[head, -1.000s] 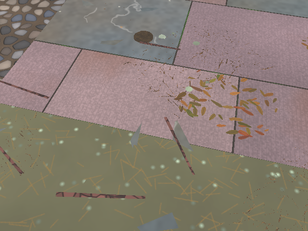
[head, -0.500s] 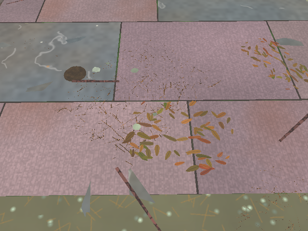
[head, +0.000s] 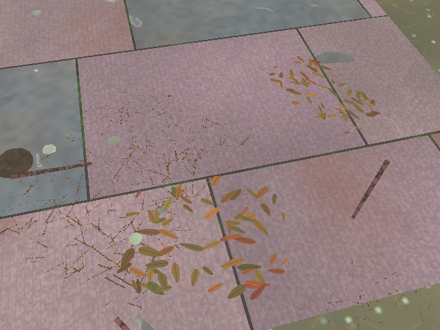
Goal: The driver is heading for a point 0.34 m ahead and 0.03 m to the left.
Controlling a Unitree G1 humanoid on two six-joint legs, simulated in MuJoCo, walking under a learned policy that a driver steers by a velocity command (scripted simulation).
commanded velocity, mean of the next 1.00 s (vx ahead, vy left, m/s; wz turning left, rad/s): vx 0.03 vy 0.00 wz -0.12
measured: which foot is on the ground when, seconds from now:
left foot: down 0.00-1.00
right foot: up 0.00-0.28, down 0.30-1.00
